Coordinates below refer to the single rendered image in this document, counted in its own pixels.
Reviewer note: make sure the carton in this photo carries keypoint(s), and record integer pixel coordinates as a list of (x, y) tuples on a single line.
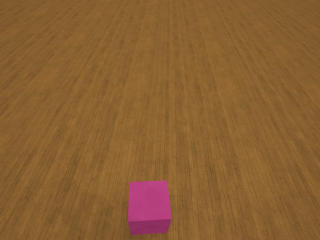
[(149, 209)]

